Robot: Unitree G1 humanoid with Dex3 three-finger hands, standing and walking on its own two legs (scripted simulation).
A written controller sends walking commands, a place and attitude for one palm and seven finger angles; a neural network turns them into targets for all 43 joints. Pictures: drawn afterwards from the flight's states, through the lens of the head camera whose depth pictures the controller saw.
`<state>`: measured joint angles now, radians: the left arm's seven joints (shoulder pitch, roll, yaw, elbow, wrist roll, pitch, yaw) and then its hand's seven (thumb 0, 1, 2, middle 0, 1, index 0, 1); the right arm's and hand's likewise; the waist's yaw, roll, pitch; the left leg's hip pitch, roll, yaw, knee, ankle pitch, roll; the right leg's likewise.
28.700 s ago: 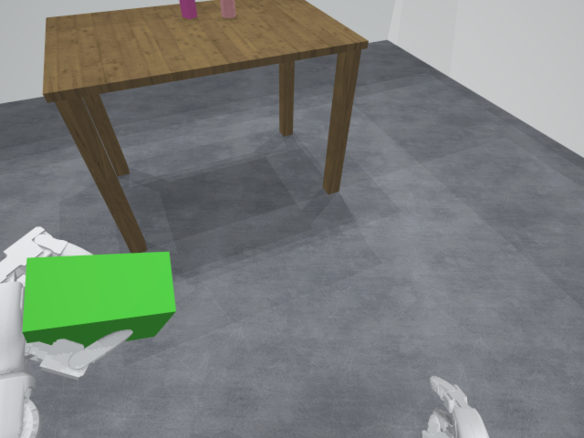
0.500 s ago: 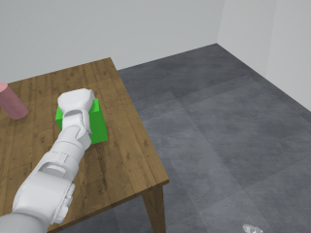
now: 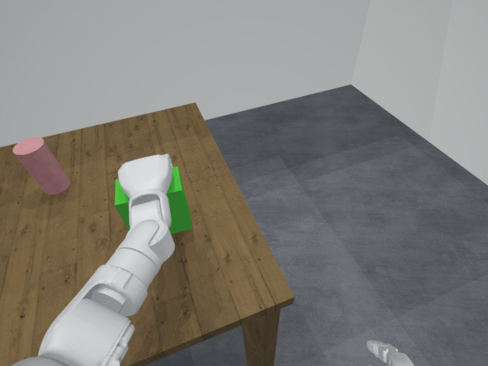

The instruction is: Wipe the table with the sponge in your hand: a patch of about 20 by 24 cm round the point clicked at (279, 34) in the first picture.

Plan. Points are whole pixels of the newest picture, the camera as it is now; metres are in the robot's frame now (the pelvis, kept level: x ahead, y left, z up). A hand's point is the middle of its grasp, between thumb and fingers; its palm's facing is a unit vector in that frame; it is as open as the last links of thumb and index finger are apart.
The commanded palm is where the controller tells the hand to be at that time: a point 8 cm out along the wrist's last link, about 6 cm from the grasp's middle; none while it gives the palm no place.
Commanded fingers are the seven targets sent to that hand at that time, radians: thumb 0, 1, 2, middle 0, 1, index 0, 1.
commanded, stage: wipe back along the third lane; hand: left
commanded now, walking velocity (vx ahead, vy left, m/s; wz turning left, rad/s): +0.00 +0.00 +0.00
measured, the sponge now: (158, 212) +0.39 +0.20 +0.03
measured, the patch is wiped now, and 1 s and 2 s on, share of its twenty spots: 1.00 1.00 1.00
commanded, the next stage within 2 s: slide back across to the middle lane in 1.28 s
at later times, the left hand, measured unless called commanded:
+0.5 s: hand (157, 211) +0.36 +0.18 +0.08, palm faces +0.09 -0.07 -0.99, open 10.0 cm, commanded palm +0.30 +0.16 +0.10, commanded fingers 0.00 0.10 1.30 -1.20 -1.60 -1.20 -1.60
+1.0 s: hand (165, 238) +0.30 +0.15 +0.08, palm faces +0.10 -0.10 -0.99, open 10.0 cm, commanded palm +0.24 +0.14 +0.10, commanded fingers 0.00 0.10 1.30 -1.20 -1.60 -1.20 -1.60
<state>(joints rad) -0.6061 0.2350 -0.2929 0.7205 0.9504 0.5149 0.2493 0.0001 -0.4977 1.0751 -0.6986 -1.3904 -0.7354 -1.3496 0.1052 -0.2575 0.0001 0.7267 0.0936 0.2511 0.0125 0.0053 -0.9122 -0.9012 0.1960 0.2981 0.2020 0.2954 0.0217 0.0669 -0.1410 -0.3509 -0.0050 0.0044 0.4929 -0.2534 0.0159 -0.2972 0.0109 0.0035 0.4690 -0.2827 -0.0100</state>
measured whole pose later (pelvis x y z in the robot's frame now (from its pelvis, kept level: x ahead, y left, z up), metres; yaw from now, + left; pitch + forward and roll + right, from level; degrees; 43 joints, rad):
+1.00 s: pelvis +0.00 -0.02 +0.00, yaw +0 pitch +0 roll +1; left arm -0.15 0.26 -0.40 0.08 0.98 0.63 0.16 0.01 -0.47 1.07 -0.67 -1.41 -0.70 -1.37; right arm 0.00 -0.27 0.03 0.64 0.11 0.27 0.08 0.01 -0.91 -0.90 0.19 0.30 0.20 0.30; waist 0.07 0.10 -0.10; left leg -0.23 0.01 0.00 0.50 -0.28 -0.01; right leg -0.20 0.02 0.00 0.52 -0.33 -0.04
